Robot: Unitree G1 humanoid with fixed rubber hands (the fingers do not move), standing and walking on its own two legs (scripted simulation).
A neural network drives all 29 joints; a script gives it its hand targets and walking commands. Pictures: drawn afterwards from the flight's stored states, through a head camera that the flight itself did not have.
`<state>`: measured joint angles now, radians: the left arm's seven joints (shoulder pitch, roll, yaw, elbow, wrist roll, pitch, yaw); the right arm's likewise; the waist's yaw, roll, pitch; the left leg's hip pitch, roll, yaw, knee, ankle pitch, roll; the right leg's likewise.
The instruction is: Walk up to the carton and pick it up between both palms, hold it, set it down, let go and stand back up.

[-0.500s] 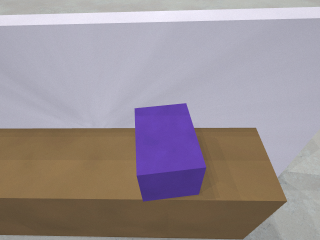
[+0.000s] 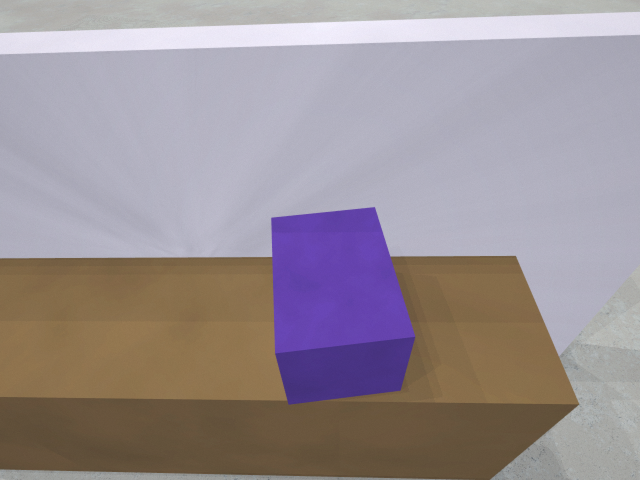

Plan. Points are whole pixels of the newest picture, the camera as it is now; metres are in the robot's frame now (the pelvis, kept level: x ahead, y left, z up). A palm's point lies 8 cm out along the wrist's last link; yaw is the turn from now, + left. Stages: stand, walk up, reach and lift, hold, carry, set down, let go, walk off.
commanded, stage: stand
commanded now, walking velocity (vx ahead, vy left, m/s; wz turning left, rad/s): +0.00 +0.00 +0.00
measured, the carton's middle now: (333, 301) +0.47 +0.02 -0.13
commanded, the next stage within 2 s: none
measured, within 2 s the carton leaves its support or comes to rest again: neither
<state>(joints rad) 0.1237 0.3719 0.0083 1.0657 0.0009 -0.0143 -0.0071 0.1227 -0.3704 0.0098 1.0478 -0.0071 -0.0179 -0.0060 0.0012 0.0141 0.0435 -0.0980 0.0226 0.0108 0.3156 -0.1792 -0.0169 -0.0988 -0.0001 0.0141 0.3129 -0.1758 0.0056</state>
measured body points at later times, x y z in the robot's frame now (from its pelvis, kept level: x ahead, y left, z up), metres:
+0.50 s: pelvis +0.00 +0.00 +0.00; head +0.01 -0.01 +0.45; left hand +0.09 +0.31 -0.12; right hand +0.08 -0.32 -0.12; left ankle +0.00 +0.13 -0.75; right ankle +0.00 -0.12 -0.75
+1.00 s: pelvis +0.01 +0.00 +0.00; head +0.02 -0.01 +0.45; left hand +0.11 +0.30 -0.12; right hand +0.10 -0.32 -0.12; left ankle +0.00 +0.13 -0.75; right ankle +0.00 -0.12 -0.75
